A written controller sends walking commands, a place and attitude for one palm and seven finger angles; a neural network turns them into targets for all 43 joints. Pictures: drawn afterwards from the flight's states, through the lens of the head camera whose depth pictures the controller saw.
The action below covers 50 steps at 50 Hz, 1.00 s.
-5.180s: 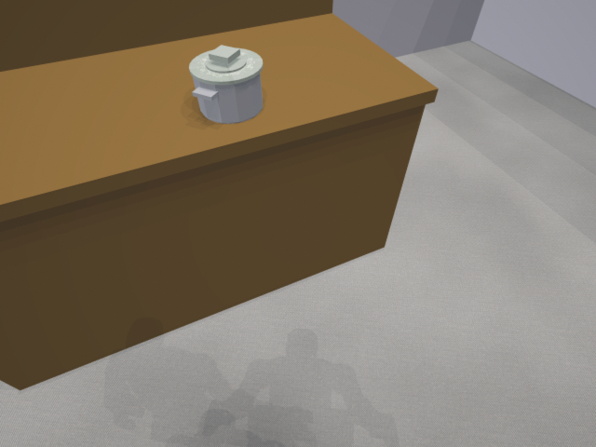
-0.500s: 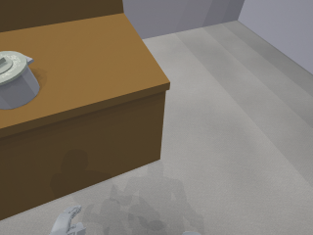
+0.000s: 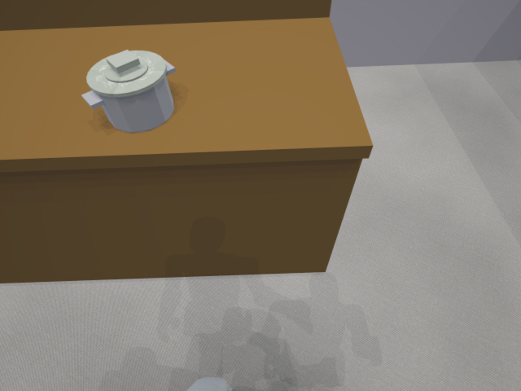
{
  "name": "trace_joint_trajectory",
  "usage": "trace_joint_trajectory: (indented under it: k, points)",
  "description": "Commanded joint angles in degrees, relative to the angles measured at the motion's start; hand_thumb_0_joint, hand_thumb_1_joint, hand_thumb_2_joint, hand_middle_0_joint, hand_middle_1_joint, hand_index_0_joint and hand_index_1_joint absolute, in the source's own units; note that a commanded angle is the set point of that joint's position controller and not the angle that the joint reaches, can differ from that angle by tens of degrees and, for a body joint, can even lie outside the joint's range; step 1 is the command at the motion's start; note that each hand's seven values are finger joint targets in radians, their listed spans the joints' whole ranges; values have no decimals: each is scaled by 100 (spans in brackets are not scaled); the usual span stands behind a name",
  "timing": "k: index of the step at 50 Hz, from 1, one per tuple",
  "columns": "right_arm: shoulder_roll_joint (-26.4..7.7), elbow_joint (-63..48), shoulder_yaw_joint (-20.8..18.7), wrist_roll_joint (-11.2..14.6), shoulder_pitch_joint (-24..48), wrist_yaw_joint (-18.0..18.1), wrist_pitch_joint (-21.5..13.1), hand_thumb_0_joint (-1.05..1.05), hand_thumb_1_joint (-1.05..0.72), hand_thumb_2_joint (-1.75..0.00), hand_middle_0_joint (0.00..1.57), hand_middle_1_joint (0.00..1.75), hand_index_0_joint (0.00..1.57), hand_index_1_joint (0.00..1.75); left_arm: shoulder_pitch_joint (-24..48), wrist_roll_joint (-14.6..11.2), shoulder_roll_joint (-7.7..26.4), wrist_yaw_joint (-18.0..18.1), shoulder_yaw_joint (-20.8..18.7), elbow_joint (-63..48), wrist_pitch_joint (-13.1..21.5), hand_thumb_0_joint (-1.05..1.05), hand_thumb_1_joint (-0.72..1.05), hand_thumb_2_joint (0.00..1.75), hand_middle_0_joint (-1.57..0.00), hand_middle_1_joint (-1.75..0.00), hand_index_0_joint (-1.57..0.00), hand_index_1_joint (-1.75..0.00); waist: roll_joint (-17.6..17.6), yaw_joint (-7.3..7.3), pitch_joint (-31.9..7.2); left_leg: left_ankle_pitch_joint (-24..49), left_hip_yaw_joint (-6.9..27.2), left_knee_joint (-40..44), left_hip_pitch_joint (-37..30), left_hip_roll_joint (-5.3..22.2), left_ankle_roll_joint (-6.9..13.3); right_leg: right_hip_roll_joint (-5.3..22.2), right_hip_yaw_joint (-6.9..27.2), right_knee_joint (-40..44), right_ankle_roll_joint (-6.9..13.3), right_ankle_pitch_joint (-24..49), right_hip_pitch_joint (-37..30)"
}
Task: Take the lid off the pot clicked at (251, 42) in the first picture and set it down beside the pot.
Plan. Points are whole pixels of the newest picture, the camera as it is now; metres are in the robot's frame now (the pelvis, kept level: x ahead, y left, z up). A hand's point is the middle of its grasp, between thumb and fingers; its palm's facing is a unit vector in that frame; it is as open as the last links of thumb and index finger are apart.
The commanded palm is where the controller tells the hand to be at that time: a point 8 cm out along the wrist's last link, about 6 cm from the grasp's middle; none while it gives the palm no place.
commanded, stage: take the last steps up to it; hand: left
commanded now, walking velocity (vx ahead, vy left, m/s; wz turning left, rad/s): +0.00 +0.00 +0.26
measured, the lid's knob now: (123, 61) +0.71 +0.35 +0.11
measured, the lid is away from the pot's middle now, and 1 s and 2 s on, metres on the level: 0.00 0.00 0.00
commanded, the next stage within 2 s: come to a stop and stand still in 0.94 s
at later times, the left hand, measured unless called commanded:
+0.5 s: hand out of the picture +0.08 +0.24 -0.16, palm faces +0.12 -0.96 -0.23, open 7.4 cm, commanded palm none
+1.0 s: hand out of the picture +0.07 +0.23 -0.17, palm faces +0.31 -0.94 -0.17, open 7.4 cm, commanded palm none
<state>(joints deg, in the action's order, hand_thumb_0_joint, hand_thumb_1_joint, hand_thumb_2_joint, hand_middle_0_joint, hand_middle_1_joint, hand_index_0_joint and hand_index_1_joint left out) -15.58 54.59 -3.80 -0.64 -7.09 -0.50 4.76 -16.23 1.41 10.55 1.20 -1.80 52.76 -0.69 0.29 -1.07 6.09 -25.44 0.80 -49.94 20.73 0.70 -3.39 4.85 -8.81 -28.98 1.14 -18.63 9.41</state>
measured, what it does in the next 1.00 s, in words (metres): walks ahead: left foot, then right foot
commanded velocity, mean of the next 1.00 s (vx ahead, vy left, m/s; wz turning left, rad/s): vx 0.24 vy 0.11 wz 0.11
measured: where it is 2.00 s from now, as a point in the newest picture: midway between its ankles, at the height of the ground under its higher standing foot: (243, 383)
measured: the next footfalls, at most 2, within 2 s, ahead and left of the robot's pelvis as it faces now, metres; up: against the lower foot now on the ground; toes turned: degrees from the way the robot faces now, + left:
left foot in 0.10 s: +0.02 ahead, +0.13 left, +0.00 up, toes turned +4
right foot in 0.54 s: +0.15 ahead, -0.07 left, +0.00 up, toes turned +1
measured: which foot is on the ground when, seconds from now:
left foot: up 0.00-0.08, down 0.10-0.56, up 0.58-1.00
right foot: down 0.00-0.10, up 0.12-0.52, down 0.54-1.00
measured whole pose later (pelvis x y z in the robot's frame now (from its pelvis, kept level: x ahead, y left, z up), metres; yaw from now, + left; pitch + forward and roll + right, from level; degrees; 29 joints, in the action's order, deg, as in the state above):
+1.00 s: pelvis +0.17 +0.09 +0.00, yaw +12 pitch +0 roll +0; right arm -11.0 58.9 -2.7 -1.0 -11.6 -2.1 0.7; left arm -24.3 1.7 6.1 0.5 -1.7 63.2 3.3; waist 1.2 -2.9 2.5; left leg -10.8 -3.8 -39.6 26.9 4.4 -1.2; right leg 6.7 -9.7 -20.7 -3.8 -18.3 1.4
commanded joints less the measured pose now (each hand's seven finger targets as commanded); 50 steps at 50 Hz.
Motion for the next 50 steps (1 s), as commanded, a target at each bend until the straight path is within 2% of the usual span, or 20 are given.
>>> trace_joint_trajectory:
  k: [1, 3, 4, 5, 6, 9, 13, 21, 25, 26, 27, 28, 29, 31, 33, 35, 42, 46, 49, 50]
  points:
    - [-120, -458, 43, 62, 33, 22, -276, 0, -90, -90, 20, 30, 20, 30, -334, 24, 1336, 114, -362, -159, 74, 0, 90, 90, -20, -30, -20, -30, -1350, -91, -889, 188, -433, 1443, -308, -231, 150, 1224, 922, 124, 517, 4794, -971]
    - [-298, -298, 17, 20, -452, 45, -363, 0, -90, -90, 20, 30, 20, 30, -164, -73, 1276, 110, -339, -120, 57, 0, 90, 90, -20, -30, -20, -30, -1010, 256, -1092, 1768, -441, 2960, -1523, -103, 277, 991, 555, -646, 87, 4144, -447]
    - [-777, -258, -75, -46, -691, 71, -433, 0, -90, -90, 20, 30, 20, 30, -272, -126, 992, 92, -280, -183, 43, 0, 90, 90, -20, -30, -20, -30, 171, 360, -1433, 3432, 585, 3096, -2729, 961, 616, 527, 231, -1596, -248, 2158, 709]
    - [-1251, -220, -180, -15, -917, 104, -406, 0, -90, -90, 20, 30, 20, 30, -244, -125, 672, 64, -166, -278, 25, 0, 90, 90, -20, -30, -20, -30, 1506, 413, -1479, 5848, 1910, 2865, -3027, 2085, 1318, -11, 301, -2515, -538, -1645, 1836]
    - [-1171, -208, -125, -2, -852, 92, -321, 0, -90, -90, 20, 30, 20, 30, -130, -68, 810, 100, -186, -261, -56, 0, 90, 90, -20, -30, -20, -30, 1123, 390, -1301, 5243, 1378, 2741, -2568, 2072, 1605, 86, 671, -2971, -440, -1927, 1764]
    - [-693, -285, 15, -31, -378, 171, -406, 0, -90, -90, 20, 30, 20, 30, 165, 0, 932, -41, -256, -49, -82, 0, 90, 90, -20, -30, -20, -30, 1120, 213, -320, 2700, 1220, 3365, -1750, 1335, 1495, 102, 798, -3582, -450, -888, 2324]
    - [-597, -280, 28, 4, -453, 128, -541, 0, -90, -90, 20, 30, 20, 30, -73, 10, 826, -170, -223, 111, -40, 0, 90, 90, -20, -30, -20, -30, 815, 58, -125, 1256, 1010, 3816, -1327, 969, 1430, 108, 603, -3264, -504, -228, 2227]
    - [-544, -34, -30, -44, -1095, 120, -639, 0, -90, -90, 20, 30, 20, 30, 615, -1, 646, -197, -177, -218, 89, 0, 90, 90, -20, -30, -20, -30, 580, 236, 16, 639, 1453, 3940, -1269, 1107, 1729, 71, 513, -1489, -425, -260, 1916]
    - [-467, 48, 2, -46, -983, 129, -642, 0, -90, -90, 20, 30, 20, 30, -104, 14, 551, -183, -208, 7, 176, 0, 90, 90, -20, -30, -20, -30, 332, -164, -186, 540, 1193, 3149, -386, 794, 1483, -242, 347, -349, -354, 252, 176]
    - [-357, 65, 22, -17, -929, 115, -652, 0, -90, -90, 20, 30, 20, 30, -591, 28, 705, -154, -250, 161, 228, 0, 90, 90, -20, -30, -20, -30, 14, -387, -294, 309, 924, 2457, 187, 460, 1239, -151, 490, 135, -295, 329, -685]
    - [-80, 45, 71, 34, -1059, 82, -680, 0, -90, -90, 20, 30, 20, 30, -1205, 78, 1111, -104, -330, 321, 313, 0, 90, 90, -20, -30, -20, -30, -964, -597, -653, -43, 288, 967, 973, -112, 899, 863, 1716, 852, -10, -692, -1668]
    - [54, -147, 79, 2, -1085, 59, -681, 0, -90, -90, 20, 30, 20, 30, -1623, 41, 1613, -55, -441, 379, 328, 0, 90, 90, -20, -30, -20, -30, -1975, -669, -760, -852, -44, -507, 1787, -482, 638, 2344, 3903, 1894, 552, -1427, -1873]
    - [-277, -162, -11, -86, -869, 31, -629, 0, -90, -90, 20, 30, 20, 30, -1472, -55, 1535, -21, -431, 347, 298, 0, 90, 90, -20, -30, -20, -30, -1016, -570, -347, -561, 314, -1272, 1886, -114, 613, 2492, 4048, 2265, 763, -2084, -1121]
    - [-173, 70, -46, -92, -1088, -26, -581, 0, -90, -90, 20, 30, 20, 30, -642, -64, 1172, 13, -358, 174, 376, 0, 90, 90, -20, -30, -20, -30, -895, -147, -20, 430, 336, -1806, 1708, 207, 576, 2146, 3409, 2328, 633, -2148, -202]
    - [29, 272, -20, -114, -1265, -84, -474, 0, -90, -90, 20, 30, 20, 30, -285, -50, 715, 14, -230, 127, 433, 0, 90, 90, -20, -30, -20, -30, -608, 114, 194, 1072, 266, -1730, 1341, 380, 426, 1607, 2057, 2237, 405, -842, 509]
    - [226, 384, 15, -95, -1454, -98, -431, 0, -90, -90, 20, 30, 20, 30, -392, -54, 628, -5, -198, 234, 483, 0, 90, 90, -20, -30, -20, -30, -740, 172, 67, 1440, 51, -1534, 1248, 323, 300, 1246, 1216, 2127, 282, 310, 368]
    - [309, 138, 24, -51, -745, -149, -471, 0, -90, -90, 20, 30, 20, 30, -991, -25, 706, 8, -225, 636, 582, 0, 90, 90, -20, -30, -20, -30, -739, -31, -84, 1688, -305, -467, 1596, 490, 111, 1329, 719, 1842, 489, 2222, -495]
    - [409, -11, 87, -25, -260, -195, -549, 0, -90, -90, 20, 30, 20, 30, -1071, 20, 802, 27, -234, 795, 542, 0, 90, 90, -20, -30, -20, -30, -976, -171, -51, 1542, -599, 807, 969, 325, 179, 1300, 524, 1544, 427, 2717, -478]
    - [368, 19, 100, 0, -439, -172, -640, 0, -90, -90, 20, 30, 20, 30, -929, 33, 860, 61, -285, 823, 466, 0, 90, 90, -20, -30, -20, -30, -1169, -64, -179, 1333, -670, 1574, 84, 140, 349, 1275, 471, 1019, 319, 2912, -390]
    - [276, 160, 72, -20, -846, -128, -684, 0, -90, -90, 20, 30, 20, 30, -843, 21, 815, 71, -291, 835, 440, 0, 90, 90, -20, -30, -20, -30, -1105, 153, -341, 1578, -724, 2113, -650, 63, 394, 1143, 348, 527, 209, 2907, -180]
